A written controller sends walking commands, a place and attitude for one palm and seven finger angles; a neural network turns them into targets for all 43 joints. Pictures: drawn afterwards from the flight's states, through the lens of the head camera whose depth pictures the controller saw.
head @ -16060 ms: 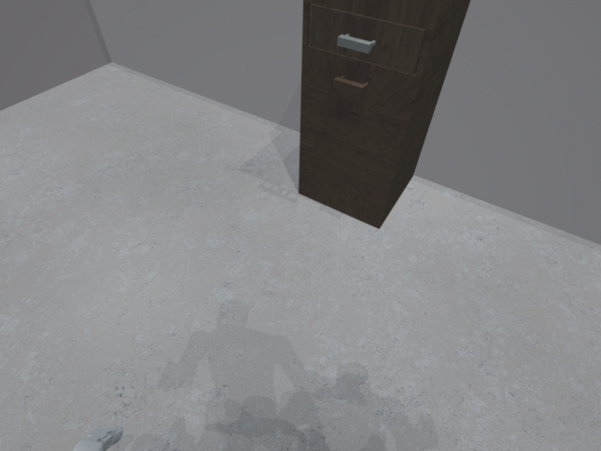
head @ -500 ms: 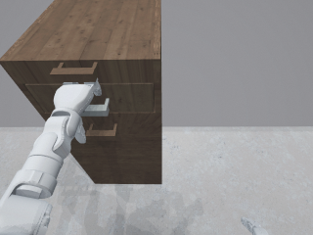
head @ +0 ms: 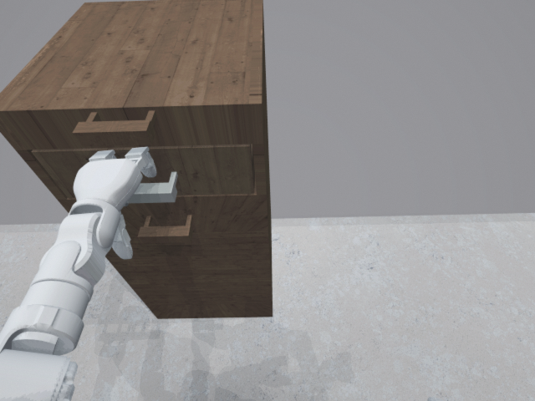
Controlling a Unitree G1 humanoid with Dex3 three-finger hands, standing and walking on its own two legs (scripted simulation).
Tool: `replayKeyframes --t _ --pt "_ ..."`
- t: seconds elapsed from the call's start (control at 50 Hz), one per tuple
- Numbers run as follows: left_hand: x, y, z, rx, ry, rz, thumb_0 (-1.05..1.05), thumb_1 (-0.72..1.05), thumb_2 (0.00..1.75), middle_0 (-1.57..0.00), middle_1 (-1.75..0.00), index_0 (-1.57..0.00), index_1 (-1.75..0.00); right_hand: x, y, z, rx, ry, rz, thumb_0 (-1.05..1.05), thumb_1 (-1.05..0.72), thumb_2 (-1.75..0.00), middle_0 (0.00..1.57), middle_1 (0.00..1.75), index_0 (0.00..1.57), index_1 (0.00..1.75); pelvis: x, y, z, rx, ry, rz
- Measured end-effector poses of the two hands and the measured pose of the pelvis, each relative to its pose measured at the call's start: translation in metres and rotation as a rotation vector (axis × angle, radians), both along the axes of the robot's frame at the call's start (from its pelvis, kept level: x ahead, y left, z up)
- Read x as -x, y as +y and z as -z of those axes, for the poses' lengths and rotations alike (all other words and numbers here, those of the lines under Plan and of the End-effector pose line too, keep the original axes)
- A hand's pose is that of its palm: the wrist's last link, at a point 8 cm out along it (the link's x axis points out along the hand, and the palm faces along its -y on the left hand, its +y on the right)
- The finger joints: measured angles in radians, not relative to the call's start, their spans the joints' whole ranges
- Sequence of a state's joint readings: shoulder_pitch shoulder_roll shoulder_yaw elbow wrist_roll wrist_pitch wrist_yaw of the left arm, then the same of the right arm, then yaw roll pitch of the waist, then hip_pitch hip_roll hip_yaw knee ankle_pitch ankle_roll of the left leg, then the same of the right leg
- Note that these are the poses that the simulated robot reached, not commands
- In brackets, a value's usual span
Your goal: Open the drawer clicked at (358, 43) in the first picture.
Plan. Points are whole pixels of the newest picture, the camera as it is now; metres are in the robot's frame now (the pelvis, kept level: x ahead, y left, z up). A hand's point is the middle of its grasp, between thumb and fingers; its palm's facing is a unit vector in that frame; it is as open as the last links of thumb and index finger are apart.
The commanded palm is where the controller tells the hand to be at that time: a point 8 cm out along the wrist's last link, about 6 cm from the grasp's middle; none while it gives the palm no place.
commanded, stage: lower the fingers behind the handle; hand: left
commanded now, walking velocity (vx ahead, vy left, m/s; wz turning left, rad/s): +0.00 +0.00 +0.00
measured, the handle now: (147, 184) +0.48 +0.24 +0.03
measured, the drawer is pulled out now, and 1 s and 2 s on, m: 0.00 0.00 0.00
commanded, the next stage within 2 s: close the thumb around the handle in 1.36 s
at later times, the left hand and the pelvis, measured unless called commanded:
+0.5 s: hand (137, 206) +0.42 +0.24 +0.05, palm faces -0.01 -0.04 -1.00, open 13.8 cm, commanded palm +0.39 +0.24 +0.10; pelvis +0.00 +0.01 -0.01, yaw +0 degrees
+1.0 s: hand (140, 210) +0.42 +0.24 +0.03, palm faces +0.00 -0.02 -1.00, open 13.8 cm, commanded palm +0.39 +0.24 +0.07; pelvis -0.01 +0.01 -0.02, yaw +0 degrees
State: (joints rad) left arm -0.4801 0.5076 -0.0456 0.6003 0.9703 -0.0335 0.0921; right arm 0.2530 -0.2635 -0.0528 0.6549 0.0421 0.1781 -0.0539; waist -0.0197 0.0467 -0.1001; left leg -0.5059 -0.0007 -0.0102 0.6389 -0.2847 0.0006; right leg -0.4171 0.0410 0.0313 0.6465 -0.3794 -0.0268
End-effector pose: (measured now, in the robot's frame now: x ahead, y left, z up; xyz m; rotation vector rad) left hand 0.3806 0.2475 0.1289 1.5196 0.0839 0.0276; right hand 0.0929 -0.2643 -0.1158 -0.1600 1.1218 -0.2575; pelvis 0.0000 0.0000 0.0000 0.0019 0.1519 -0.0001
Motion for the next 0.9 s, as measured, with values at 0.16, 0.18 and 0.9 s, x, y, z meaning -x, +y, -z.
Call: replayKeyframes --t 0.16,0.18,0.9 --pt "0.005 0.0 0.015 0.005 0.002 0.035 0.0 -0.49 0.3 -0.32 -1.2 -0.32 -1.2 -0.008 0.002 0.001 0.014 -0.006 -0.022 0.01 -0.9 -0.9 0.2 0.3 0.2 0.3 0.002 0.002 0.003 0.005 0.017 -0.013" --pt "0.004 -0.001 0.016 0.003 -0.004 0.042 0.0 -0.49 0.3 -0.32 -1.2 -0.32 -1.2 -0.009 0.003 0.002 0.014 -0.005 -0.024 0.01 -0.9 -0.9 0.2 0.3 0.2 0.3 0.002 0.002 0.004 0.006 0.02 -0.015" --pt "-0.016 -0.003 0.04 -0.02 -0.048 0.015 0.0 -0.49 0.3 -0.27 -1.27 -0.32 -1.2 0.023 0.006 0.012 0.017 0.075 0.02 0.01 -0.9 -0.9 0.2 0.3 0.2 0.3 0.003 0.009 0.014 0.013 0.081 0.004"
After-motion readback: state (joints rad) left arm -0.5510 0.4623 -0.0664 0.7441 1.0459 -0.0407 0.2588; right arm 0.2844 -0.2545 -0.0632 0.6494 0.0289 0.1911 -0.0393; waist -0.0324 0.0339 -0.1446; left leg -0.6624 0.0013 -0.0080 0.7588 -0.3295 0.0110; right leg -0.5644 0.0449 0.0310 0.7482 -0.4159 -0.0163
